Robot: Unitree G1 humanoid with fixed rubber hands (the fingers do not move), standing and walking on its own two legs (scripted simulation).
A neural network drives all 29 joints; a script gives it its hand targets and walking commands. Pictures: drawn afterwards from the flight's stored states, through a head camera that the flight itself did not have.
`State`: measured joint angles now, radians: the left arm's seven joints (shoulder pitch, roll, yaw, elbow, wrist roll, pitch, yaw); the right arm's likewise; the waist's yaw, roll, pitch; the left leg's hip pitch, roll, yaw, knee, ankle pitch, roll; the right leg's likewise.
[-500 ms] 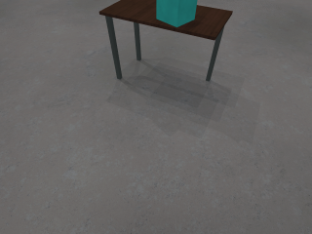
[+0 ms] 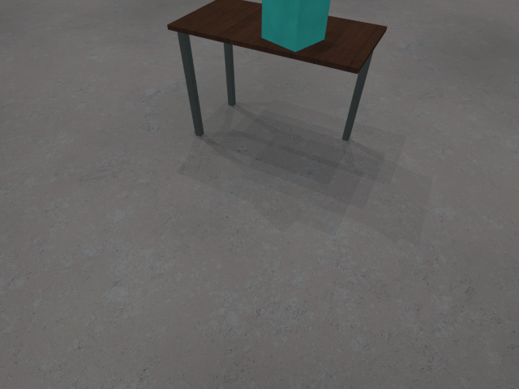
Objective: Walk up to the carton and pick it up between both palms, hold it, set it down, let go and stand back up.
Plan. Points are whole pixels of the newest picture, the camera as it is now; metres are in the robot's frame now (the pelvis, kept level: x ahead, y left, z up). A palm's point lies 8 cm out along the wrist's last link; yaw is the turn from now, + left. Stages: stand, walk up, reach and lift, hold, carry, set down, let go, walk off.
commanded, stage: stand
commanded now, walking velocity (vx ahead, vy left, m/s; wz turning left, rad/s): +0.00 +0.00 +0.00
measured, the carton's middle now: (295, 8) +1.57 -0.09 +0.02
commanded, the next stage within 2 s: walk up in 0.56 s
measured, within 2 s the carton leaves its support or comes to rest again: neither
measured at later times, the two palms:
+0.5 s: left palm out of the picture +0.06 +0.30 -0.11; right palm out of the picture +0.09 -0.30 -0.12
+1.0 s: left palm out of the picture +0.12 +0.30 -0.09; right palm out of the picture +0.07 -0.37 -0.13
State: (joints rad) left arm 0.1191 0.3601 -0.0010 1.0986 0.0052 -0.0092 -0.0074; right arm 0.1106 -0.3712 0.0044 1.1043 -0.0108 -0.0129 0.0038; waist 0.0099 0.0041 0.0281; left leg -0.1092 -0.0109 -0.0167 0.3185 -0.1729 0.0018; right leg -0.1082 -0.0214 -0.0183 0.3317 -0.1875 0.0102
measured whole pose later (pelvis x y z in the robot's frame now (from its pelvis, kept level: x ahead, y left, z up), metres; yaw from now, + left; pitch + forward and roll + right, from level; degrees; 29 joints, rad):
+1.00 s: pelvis +0.04 -0.04 -0.02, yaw -7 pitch -3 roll +1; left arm 0.29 0.45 0.09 0.98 0.03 -0.06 -0.07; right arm 0.21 -0.46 -0.09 0.95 -0.06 -0.02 0.07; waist -0.02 0.06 0.04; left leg -0.12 0.07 0.08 0.58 -0.44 0.06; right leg -0.28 -0.04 -0.07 0.61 -0.31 -0.02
